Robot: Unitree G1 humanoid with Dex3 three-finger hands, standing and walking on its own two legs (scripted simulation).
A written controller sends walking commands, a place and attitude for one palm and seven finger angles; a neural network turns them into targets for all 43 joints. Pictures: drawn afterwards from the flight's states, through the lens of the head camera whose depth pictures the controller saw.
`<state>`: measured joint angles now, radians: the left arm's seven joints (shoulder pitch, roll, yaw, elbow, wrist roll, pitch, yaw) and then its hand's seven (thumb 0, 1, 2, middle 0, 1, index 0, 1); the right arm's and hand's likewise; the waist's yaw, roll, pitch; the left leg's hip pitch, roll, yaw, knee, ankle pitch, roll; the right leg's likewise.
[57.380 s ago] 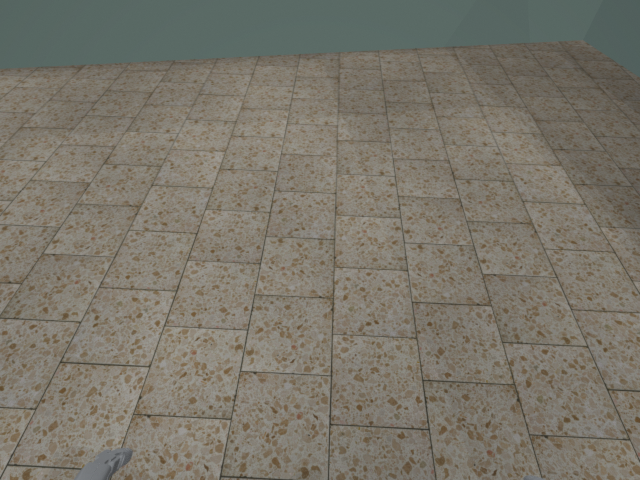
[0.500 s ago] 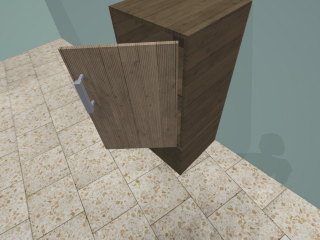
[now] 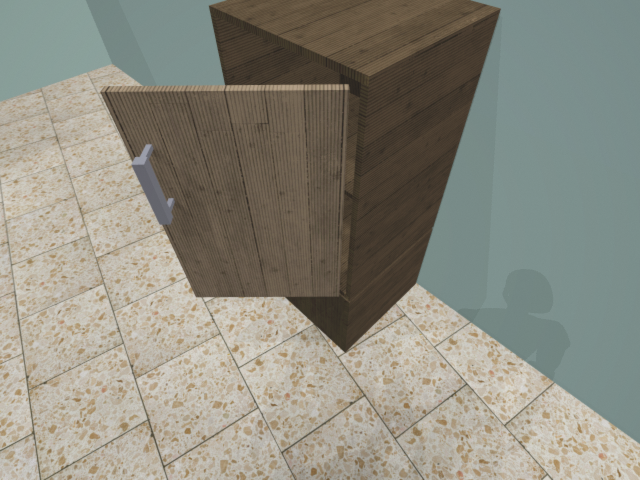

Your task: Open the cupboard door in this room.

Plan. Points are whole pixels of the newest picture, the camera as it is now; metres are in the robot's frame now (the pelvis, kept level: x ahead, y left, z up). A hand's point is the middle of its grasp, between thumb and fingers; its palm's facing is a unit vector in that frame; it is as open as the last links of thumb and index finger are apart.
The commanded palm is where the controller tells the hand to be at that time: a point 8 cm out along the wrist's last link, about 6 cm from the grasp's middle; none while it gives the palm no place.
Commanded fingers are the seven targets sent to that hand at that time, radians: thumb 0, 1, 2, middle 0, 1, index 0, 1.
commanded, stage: shuffle to correct the standing spot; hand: left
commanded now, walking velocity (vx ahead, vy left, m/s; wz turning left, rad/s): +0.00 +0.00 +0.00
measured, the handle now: (157, 185) +0.58 +0.34 +0.01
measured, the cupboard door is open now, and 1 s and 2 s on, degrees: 46 46 46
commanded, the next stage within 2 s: come to a stop and stand still in 0.92 s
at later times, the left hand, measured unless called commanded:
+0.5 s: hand out of the picture +0.02 +0.22 -0.18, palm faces +0.05 -0.98 -0.21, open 7.3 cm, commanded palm none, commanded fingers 0.00 0.90 0.90 -0.20 -0.30 -0.20 -0.30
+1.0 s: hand out of the picture +0.07 +0.26 -0.17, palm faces +0.10 -0.97 -0.24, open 7.3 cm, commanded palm none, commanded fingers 0.00 0.90 0.90 -0.20 -0.30 -0.20 -0.30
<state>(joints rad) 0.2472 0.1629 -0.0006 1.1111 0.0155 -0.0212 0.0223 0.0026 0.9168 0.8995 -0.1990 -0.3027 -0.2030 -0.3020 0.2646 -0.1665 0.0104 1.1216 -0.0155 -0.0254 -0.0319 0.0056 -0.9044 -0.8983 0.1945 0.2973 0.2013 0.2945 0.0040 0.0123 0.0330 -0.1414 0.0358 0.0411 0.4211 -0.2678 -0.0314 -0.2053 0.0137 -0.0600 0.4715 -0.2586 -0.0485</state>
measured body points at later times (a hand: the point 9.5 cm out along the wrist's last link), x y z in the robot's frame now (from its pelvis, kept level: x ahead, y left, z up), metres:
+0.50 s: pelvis +0.03 +0.04 -0.01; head +0.05 +0.04 +0.44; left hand +0.02 +0.27 -0.16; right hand +0.01 -0.19 -0.16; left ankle -0.02 +0.13 -0.74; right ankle -0.01 -0.07 -0.71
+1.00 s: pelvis +0.08 +0.07 +0.00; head +0.11 +0.06 +0.45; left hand +0.07 +0.31 -0.15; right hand +0.17 -0.17 -0.15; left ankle +0.13 +0.24 -0.68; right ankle +0.06 -0.04 -0.74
